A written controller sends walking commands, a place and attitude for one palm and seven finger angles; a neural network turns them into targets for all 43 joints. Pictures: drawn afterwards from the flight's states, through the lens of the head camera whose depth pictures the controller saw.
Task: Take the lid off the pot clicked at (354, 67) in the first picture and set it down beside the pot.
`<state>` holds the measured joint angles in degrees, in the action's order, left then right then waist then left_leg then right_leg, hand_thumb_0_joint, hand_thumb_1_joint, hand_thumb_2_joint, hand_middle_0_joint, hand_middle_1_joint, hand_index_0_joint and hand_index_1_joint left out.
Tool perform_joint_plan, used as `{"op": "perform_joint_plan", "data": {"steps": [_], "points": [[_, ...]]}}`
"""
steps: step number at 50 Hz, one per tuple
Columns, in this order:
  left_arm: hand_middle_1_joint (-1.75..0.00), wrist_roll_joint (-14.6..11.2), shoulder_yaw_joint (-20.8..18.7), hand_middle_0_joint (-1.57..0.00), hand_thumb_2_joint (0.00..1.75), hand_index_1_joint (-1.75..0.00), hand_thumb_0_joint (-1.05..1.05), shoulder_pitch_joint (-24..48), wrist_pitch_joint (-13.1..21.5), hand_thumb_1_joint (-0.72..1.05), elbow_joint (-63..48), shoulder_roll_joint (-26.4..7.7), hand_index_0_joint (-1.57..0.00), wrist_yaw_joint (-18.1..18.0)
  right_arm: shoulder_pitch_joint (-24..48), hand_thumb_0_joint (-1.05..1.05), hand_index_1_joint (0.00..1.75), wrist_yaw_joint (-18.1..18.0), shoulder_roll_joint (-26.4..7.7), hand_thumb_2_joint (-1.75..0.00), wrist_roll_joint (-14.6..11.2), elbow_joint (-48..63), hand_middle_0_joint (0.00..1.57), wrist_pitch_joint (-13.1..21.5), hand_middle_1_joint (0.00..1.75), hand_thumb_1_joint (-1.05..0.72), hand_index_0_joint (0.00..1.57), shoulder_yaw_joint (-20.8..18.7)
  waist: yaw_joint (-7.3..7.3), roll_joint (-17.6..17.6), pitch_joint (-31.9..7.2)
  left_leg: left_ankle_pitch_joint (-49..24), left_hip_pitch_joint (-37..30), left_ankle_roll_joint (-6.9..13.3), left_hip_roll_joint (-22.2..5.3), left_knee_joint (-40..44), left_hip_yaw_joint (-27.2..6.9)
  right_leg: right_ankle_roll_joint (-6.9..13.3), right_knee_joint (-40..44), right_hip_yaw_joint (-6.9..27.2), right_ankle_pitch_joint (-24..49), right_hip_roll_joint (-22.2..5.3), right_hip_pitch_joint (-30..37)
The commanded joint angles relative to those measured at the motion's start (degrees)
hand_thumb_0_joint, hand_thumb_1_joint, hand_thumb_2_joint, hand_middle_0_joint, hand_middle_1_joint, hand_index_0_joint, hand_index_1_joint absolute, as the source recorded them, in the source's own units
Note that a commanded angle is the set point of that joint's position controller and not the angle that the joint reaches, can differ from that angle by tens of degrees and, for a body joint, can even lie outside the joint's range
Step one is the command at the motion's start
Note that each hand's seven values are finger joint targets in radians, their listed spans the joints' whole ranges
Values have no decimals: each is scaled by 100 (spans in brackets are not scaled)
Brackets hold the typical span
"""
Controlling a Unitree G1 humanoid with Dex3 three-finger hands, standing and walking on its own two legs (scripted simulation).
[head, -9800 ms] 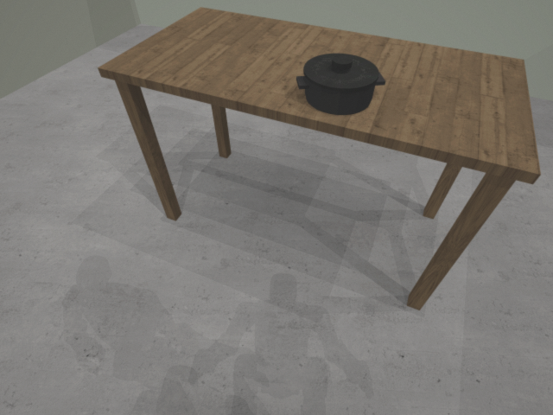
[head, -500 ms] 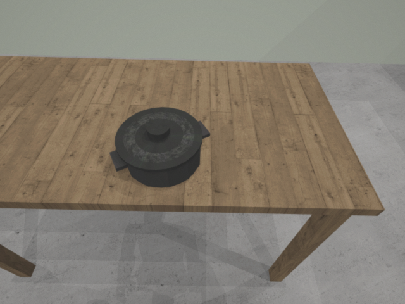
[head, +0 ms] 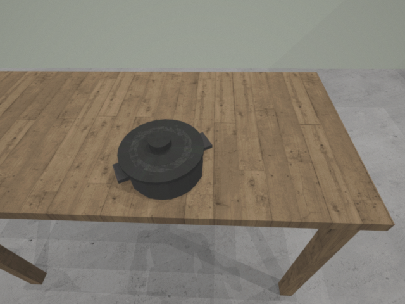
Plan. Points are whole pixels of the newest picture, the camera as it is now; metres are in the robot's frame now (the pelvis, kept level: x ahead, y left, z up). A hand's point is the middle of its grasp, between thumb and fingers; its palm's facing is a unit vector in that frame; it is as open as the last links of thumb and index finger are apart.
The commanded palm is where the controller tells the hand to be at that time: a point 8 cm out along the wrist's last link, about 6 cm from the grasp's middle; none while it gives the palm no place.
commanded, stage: look again from close up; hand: left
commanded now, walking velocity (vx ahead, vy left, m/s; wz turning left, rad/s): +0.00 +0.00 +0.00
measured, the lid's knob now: (159, 141) +0.43 +0.13 +0.09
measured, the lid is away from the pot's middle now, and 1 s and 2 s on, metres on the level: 0.00 0.00 0.00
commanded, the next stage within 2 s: lift the closed hand beside the body in 0.74 s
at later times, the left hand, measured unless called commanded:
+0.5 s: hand out of the picture +0.02 +0.18 -0.17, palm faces -0.02 -0.97 -0.23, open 7.3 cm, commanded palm none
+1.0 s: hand out of the picture +0.10 +0.20 -0.10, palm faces +0.15 -0.94 -0.31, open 6.8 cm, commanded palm +0.08 +0.24 -0.04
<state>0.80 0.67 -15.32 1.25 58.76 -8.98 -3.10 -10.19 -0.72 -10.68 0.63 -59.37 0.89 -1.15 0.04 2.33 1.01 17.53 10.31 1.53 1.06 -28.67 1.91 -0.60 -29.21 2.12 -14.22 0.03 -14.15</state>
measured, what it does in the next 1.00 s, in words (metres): stands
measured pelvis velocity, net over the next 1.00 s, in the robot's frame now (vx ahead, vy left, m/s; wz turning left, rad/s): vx -0.01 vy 0.01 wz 0.04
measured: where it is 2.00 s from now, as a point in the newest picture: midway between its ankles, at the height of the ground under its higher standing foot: outside the picture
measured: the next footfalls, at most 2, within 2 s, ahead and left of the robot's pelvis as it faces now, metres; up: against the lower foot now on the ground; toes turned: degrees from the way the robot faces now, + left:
none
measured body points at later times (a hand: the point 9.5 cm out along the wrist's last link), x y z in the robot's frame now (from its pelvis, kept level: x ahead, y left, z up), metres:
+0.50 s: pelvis +0.00 +0.00 +0.00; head +0.01 -0.01 +0.45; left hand +0.02 +0.23 -0.15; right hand -0.02 -0.22 -0.16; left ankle -0.02 +0.10 -0.74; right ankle +0.02 -0.13 -0.74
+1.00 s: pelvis -0.01 +0.01 +0.00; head -0.02 +0.00 +0.45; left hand +0.09 +0.25 -0.07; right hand +0.05 -0.23 -0.14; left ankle -0.02 +0.10 -0.74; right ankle +0.02 -0.13 -0.74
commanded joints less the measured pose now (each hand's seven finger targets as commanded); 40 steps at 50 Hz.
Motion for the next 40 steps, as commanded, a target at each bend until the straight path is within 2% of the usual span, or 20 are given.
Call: {"op": "perform_joint_plan", "data": {"steps": [1, 3, 5, 8, 9, 13, 16, 19, 25, 30, 33, 40], "points": [[-30, -7, -167, -20, 90, -30, 0, -266, 42, 90, -286, -789, -20, -34, -325, 0, 30, -34, -528, -90, 18, 150, 20, 48, 30, -90, 20, -94, -50, -341, 21, -1137, 18, 28, -581, 493, -581, 292, 529, 602, 984, -540, -20], [-30, -5, -172, -20, 90, -30, 0, -270, 53, 90, -299, -813, -20, -35, -362, 0, 30, -31, -488, -90, 19, 109, 20, 50, 30, -90, 20, -94, -56, -309, 2, -1115, 2, 19, -566, 493, -569, 303, 574, 655, 970, -569, -5], [-30, -11, -178, -20, 90, -30, 0, -213, 32, 90, -324, -828, -20, -28, -437, 0, 30, -33, -480, -90, 18, 89, 20, 58, 30, -90, 20, -80, -52, -353, -26, -1166, 6, 27, -614, 567, -599, 293, 536, 564, 970, -532, 60], [-30, -10, -169, -20, 90, -30, 0, -244, 35, 90, -300, -818, -20, -29, -488, 0, 30, -33, -494, -90, 21, 11, 20, 72, 30, -90, 20, -63, -38, -120, -58, -1242, -13, 15, -623, 587, -567, 290, 521, 575, 1020, -548, 96], [-30, -14, -169, -20, 90, -30, 0, -249, 38, 90, -281, -827, -20, -29, -523, 0, 30, -35, -480, -90, 19, -23, 20, 77, 30, -90, 20, -54, -39, -166, -110, -1316, -40, 13, -630, 577, -573, 291, 511, 565, 1110, -552, 149], [-30, -16, -157, -20, 90, -30, 0, -273, 31, 90, -222, -812, -20, -25, -637, 0, 30, -43, -458, -90, 9, -116, 20, 73, 30, -90, 20, -37, -37, -211, -25, -1220, -25, 5, -641, 606, -543, 296, 560, 578, 1063, -578, 121], [-30, -14, -147, -20, 90, -30, 0, -268, 3, 90, -177, -781, -20, -17, -695, 0, 30, -47, -436, -90, 10, -175, 20, 62, 30, -90, 20, -32, -35, -190, 157, -946, 57, 13, -657, 682, -547, 294, 609, 566, 742, -541, -10], [-30, -12, -141, -20, 90, -30, 0, -334, 18, 90, -114, -750, -20, -19, -831, 0, 30, -53, -373, -90, 0, -240, 20, 83, 30, -90, 20, -24, -58, -89, 38, -1028, -31, 19, -661, 692, -527, 301, 596, 595, 865, -548, 48], [-30, -5, -134, -20, 90, -30, 0, -411, -3, 90, -22, -703, -20, -8, -948, 0, 30, -62, -294, -90, -13, -303, 20, 71, 30, -90, 20, -35, -65, -288, 201, -705, -2, 43, -679, 751, -517, 295, 660, 596, 566, -505, -126], [-30, -3, -126, -20, 90, -30, 0, -531, 10, 90, 56, -636, -20, -9, -1035, 0, 30, -72, -226, -90, -20, -360, 20, 90, 30, -90, 20, -39, -66, -238, 133, -780, -51, 51, -679, 725, -492, 291, 648, 604, 662, -513, -122], [-30, 9, -122, -20, 90, -30, 0, -599, 0, 90, 89, -557, -20, -15, -1056, 0, 30, -78, -188, -90, -17, -376, 20, 80, 30, -90, 20, -31, -64, -154, 322, -559, 53, 48, -669, 760, -483, 287, 671, 645, 479, -506, -260], [-30, 15, -126, -20, 90, -30, 0, -684, -3, 90, 137, -527, -20, -9, -1110, 0, 30, -79, -107, -90, -25, -370, 20, 86, 30, -90, 20, -53, -58, -305, 325, -450, 71, 86, -672, 799, -510, 278, 696, 625, 376, -490, -291]]}}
